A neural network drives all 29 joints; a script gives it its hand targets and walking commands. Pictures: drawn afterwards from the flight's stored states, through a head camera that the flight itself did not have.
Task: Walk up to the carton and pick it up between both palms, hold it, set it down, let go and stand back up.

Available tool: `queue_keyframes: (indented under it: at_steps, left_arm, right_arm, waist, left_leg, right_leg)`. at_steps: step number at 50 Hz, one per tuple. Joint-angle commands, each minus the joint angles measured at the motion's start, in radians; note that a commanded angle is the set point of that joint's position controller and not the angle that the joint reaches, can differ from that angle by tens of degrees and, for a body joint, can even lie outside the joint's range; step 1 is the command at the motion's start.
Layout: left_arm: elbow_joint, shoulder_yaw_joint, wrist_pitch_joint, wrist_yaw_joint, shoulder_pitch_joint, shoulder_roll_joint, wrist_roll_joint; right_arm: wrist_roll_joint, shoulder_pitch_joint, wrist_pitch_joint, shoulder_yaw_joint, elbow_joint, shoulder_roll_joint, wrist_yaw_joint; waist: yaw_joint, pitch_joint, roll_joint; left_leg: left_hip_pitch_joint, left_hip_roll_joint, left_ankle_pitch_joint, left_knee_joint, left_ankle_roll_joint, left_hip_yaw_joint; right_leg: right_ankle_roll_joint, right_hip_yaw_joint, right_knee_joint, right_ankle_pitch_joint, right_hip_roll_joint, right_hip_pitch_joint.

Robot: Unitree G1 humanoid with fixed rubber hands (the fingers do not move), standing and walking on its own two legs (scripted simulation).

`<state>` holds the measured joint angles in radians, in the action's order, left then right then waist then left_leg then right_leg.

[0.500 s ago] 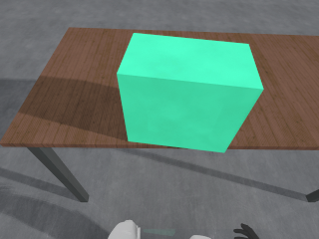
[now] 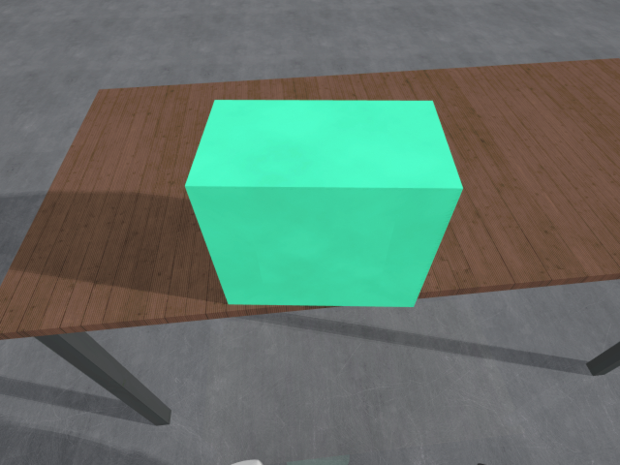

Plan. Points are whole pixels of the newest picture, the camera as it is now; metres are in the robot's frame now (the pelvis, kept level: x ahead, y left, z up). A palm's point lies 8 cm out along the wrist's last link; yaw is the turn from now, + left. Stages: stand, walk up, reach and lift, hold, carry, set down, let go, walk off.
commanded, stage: walk up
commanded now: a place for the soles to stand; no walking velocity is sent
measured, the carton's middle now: (321, 211) +0.43 -0.01 +0.08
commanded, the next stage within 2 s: none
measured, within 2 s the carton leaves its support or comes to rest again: neither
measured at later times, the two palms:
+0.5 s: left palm out of the picture +0.05 +0.32 -0.14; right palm out of the picture +0.02 -0.24 -0.13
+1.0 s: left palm out of the picture -0.07 +0.29 -0.14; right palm out of the picture -0.14 -0.19 -0.14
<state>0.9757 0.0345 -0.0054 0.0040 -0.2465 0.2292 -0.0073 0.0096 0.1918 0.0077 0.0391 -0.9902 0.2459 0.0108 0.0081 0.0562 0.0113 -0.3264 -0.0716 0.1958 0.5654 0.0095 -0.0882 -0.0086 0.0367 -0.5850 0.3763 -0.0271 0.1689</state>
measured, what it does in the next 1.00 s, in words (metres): walks backwards: right foot, then left foot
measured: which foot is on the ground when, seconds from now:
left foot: down 0.00-0.80, up 0.82-0.98, down 1.00-1.00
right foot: down 0.00-0.46, up 0.48-0.74, down 0.76-1.00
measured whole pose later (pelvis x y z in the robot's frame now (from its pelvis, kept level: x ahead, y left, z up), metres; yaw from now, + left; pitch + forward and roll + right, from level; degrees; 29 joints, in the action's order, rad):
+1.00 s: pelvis -0.10 +0.06 +0.00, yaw -10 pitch -1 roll -2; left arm 0.99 -0.01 -0.01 0.02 -0.38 0.17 0.02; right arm 0.03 0.32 0.02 -0.01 -1.00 0.24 0.01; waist 0.01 0.03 0.05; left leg -0.32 -0.02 0.29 0.64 -0.01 0.01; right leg 0.02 0.06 -0.59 0.36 0.02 0.21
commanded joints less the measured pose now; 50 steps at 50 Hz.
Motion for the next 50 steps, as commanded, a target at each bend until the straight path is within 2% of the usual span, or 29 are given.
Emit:
queue_keyframes:
  at_steps: [1,10,11,13,16,17,19,20,21,22,23,24,25,26,27,32,35,36,37,38,39,40,41,42,43,46,48,49,50]
  left_arm:
    - [-0.031,-0.023,0.011,0.006,-0.043,0.152,-0.002]
    - [0.011,-0.013,0.019,0.005,-0.073,0.149,0.001]
    - [-0.048,-0.044,0.025,0.018,-0.014,0.206,0.004]
    - [-0.061,-0.068,0.027,0.028,-0.031,0.254,0.005]
    - [-0.095,-0.092,0.014,0.036,-0.035,0.274,0.009]
    - [-0.105,-0.096,0.008,0.039,-0.021,0.273,0.014]
    - [-0.142,-0.107,-0.002,0.042,0.062,0.276,0.025]
    - [-0.155,-0.107,-0.008,0.040,0.099,0.267,0.025]
    - [-0.163,-0.103,-0.013,0.035,0.103,0.254,0.019]
    - [-0.168,-0.091,-0.018,0.030,0.080,0.211,0.017]
    - [-0.169,-0.080,-0.027,0.034,0.005,0.151,0.011]
    - [-0.151,-0.085,-0.041,0.045,-0.031,0.129,0.016]
    - [-0.148,-0.092,-0.048,0.049,-0.043,0.142,0.028]
    - [-0.137,-0.095,-0.045,0.046,-0.068,0.146,0.020]
    - [-0.121,-0.096,-0.043,0.040,-0.095,0.157,0.017]
    - [-0.123,-0.098,-0.047,0.007,-0.146,0.160,0.023]
    - [-0.122,-0.096,-0.047,-0.004,-0.183,0.144,0.015]
    - [-0.106,-0.101,-0.039,-0.007,-0.236,0.142,0.012]
    - [-0.077,-0.103,-0.032,-0.011,-0.308,0.141,0.013]
    - [-0.084,-0.109,-0.025,-0.010,-0.309,0.159,0.018]
    - [-0.102,-0.117,-0.021,-0.001,-0.235,0.213,0.003]
    - [-0.104,-0.123,-0.018,0.023,-0.145,0.254,-0.006]
    - [-0.124,-0.111,-0.006,0.040,-0.042,0.199,0.006]
    - [-0.131,-0.097,0.007,0.043,0.016,0.168,0.015]
    - [-0.138,-0.093,0.018,0.042,0.045,0.161,0.015]
    - [-0.108,-0.081,0.037,0.023,-0.022,0.125,0.027]
    - [-0.073,-0.078,0.030,0.017,-0.059,0.127,0.039]
    - [-0.056,-0.070,0.028,0.012,-0.097,0.120,0.044]
    - [-0.041,-0.052,0.031,0.005,-0.150,0.077,0.043]
  right_arm:
    - [-0.003,0.013,-0.019,-0.016,0.038,0.119,0.003]
    - [-0.007,0.035,-0.018,-0.014,0.003,0.147,0.004]
    - [-0.009,-0.035,0.002,-0.052,0.022,0.226,0.013]
    - [0.002,-0.013,0.014,-0.052,0.023,0.201,0.015]
    - [0.003,-0.025,0.030,-0.056,0.058,0.170,0.014]
    - [0.005,-0.035,0.036,-0.061,0.064,0.171,0.015]
    - [0.003,0.014,0.044,-0.071,0.069,0.151,0.013]
    - [0.002,0.035,0.041,-0.071,0.069,0.153,0.012]
    - [-0.002,0.036,0.034,-0.078,0.075,0.180,0.010]
    - [0.002,0.036,0.031,-0.090,0.082,0.225,0.009]
    - [0.000,0.040,0.036,-0.103,0.095,0.280,0.008]
    - [-0.004,0.017,0.042,-0.112,0.102,0.309,0.014]
    - [-0.012,-0.019,0.048,-0.106,0.118,0.261,0.023]
    - [-0.007,-0.088,0.055,-0.097,0.139,0.225,0.030]
    - [0.000,-0.112,0.052,-0.096,0.156,0.220,0.033]
    - [0.016,-0.061,0.028,-0.091,0.171,0.178,0.035]
    - [0.025,-0.045,0.037,-0.100,0.155,0.217,0.037]
    - [0.022,-0.060,0.046,-0.099,0.150,0.220,0.035]
    - [0.028,-0.042,0.053,-0.092,0.143,0.197,0.029]
    - [0.020,-0.009,0.056,-0.082,0.143,0.146,0.019]
    - [-0.004,0.023,0.052,-0.068,0.139,0.097,0.007]
    - [0.004,-0.034,0.053,-0.086,0.132,0.125,0.001]
    - [0.003,-0.015,0.051,-0.087,0.115,0.113,-0.011]
    - [-0.001,0.028,0.044,-0.080,0.089,0.086,-0.017]
    - [0.005,0.065,0.031,-0.077,0.070,0.085,-0.016]
    - [0.021,0.044,-0.008,-0.057,0.078,0.077,-0.005]
    - [0.019,0.079,-0.025,-0.052,0.067,0.062,0.001]
    - [0.027,0.134,-0.035,-0.055,0.065,0.067,0.007]
    - [0.032,0.162,-0.045,-0.059,0.060,0.102,0.012]
  waist:
    - [0.003,-0.005,0.006]
    - [-0.008,-0.020,0.020]
    - [-0.019,0.052,0.008]
    - [-0.014,-0.033,-0.048]
    - [-0.026,-0.062,-0.138]
    - [-0.030,-0.036,-0.142]
    - [0.016,-0.041,-0.193]
    - [0.034,-0.028,-0.165]
    - [0.042,-0.042,-0.111]
    - [0.038,-0.070,0.001]
    - [0.028,-0.112,0.175]
    - [0.031,-0.091,0.234]
    - [0.017,-0.053,0.123]
    - [-0.015,-0.056,0.100]
    - [-0.030,-0.060,0.089]
    - [-0.013,-0.135,0.123]
    - [-0.013,-0.104,0.176]
    - [-0.047,-0.095,0.158]
    - [-0.067,-0.073,0.083]
    - [-0.064,-0.036,-0.046]
    - [-0.041,0.035,-0.203]
    - [-0.044,0.138,-0.133]
    - [0.013,0.175,-0.074]
    - [0.051,0.137,-0.103]
    - [0.056,0.088,-0.157]
    - [0.004,0.036,-0.144]
    - [0.009,0.038,-0.102]
    - [0.016,0.009,-0.073]
    - [0.000,-0.010,0.019]
  left_leg:
    - [0.111,-0.066,-0.052,-0.117,-0.059,0.087]
    - [0.131,-0.082,0.030,-0.169,-0.054,0.096]
    - [0.104,-0.076,-0.152,-0.061,-0.052,0.049]
    - [0.092,-0.046,-0.226,0.036,-0.052,0.011]
    - [0.049,-0.002,-0.095,0.137,-0.039,0.007]
    - [0.055,0.016,0.026,0.163,-0.038,0.014]
    - [0.103,0.012,0.132,0.184,-0.041,0.049]
    - [0.127,-0.003,0.071,0.108,-0.049,0.062]
    - [0.150,-0.043,-0.096,0.004,-0.065,0.085]
    - [0.176,-0.137,-0.144,-0.104,-0.115,0.168]
    - [0.129,-0.306,-0.088,-0.265,-0.194,0.376]
    - [0.043,-0.396,0.002,-0.353,-0.263,0.501]
    - [0.004,-0.382,0.045,-0.354,-0.264,0.427]
    - [0.033,-0.320,0.014,-0.307,-0.245,0.305]
    - [0.014,-0.291,0.060,-0.290,-0.226,0.268]
    - [0.131,-0.283,0.343,-0.314,-0.198,0.260]
    - [0.031,-0.281,0.487,-0.362,-0.131,0.220]
    - [-0.038,-0.248,0.523,-0.344,-0.087,0.174]
    - [-0.120,-0.198,0.565,-0.264,-0.039,0.118]
    - [-0.166,-0.099,0.533,-0.085,0.014,0.041]
    - [-0.219,0.038,0.417,0.141,0.035,-0.012]
    - [-0.146,0.027,0.347,0.332,0.017,0.110]
    - [-0.077,0.028,0.257,0.374,0.010,0.158]
    - [-0.090,0.054,0.184,0.365,0.006,0.144]
    - [-0.090,0.055,0.138,0.349,0.005,0.137]
    - [-0.045,0.035,0.181,0.159,-0.001,0.105]
    - [0.041,0.043,0.060,-0.088,-0.013,0.092]
    - [0.144,0.014,-0.043,-0.171,-0.023,0.149]
    - [0.221,-0.076,-0.163,-0.165,-0.056,0.311]
  right_leg:
    - [0.059,-0.094,0.182,-0.108,-0.091,0.144]
    - [0.062,-0.103,0.193,-0.070,-0.076,0.135]
    - [0.068,-0.154,0.150,-0.332,-0.110,0.185]
    - [0.090,-0.198,0.128,-0.502,-0.153,0.130]
    - [0.156,-0.283,0.156,-0.491,-0.206,0.125]
    - [0.176,-0.326,0.179,-0.473,-0.231,0.170]
    - [0.198,-0.328,0.165,-0.436,-0.256,0.236]
    - [0.166,-0.277,0.118,-0.448,-0.221,0.244]
    - [0.109,-0.203,0.019,-0.382,-0.133,0.259]
    - [0.058,-0.124,-0.154,-0.209,-0.018,0.293]
    - [0.010,-0.009,-0.400,0.176,0.121,0.277]
    - [0.017,-0.073,-0.588,0.366,0.111,0.284]
    - [0.020,-0.130,-0.672,0.341,0.072,0.296]
    - [0.018,-0.147,-0.699,0.280,0.058,0.307]
    - [0.008,-0.142,-0.699,0.217,0.045,0.302]
    - [-0.005,-0.067,-0.411,0.233,0.027,0.261]
    - [0.035,0.005,-0.149,0.233,0.033,0.092]
    - [0.058,0.030,-0.022,0.135,0.046,0.000]
    - [0.080,0.006,0.087,0.105,0.046,-0.062]
    - [0.123,-0.219,0.226,0.238,-0.073,-0.006]
    - [0.187,-0.555,0.401,0.541,-0.250,0.167]
    - [0.218,-0.592,0.472,0.615,-0.304,0.440]
    - [0.185,-0.458,0.445,0.462,-0.257,0.473]
    - [0.162,-0.337,0.403,0.284,-0.198,0.372]
    - [0.144,-0.243,0.372,0.168,-0.153,0.287]
    - [0.167,-0.185,0.285,0.027,-0.152,0.160]
    - [0.148,-0.159,0.214,0.007,-0.149,0.136]
    - [0.125,-0.147,0.144,-0.029,-0.151,0.160]
    - [0.077,-0.092,0.058,-0.054,-0.093,0.218]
